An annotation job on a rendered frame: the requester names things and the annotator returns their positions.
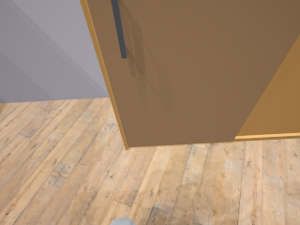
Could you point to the wardrobe door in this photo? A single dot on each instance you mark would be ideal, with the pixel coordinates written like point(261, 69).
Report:
point(195, 69)
point(278, 109)

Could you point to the handle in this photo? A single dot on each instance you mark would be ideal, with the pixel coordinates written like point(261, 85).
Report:
point(119, 28)

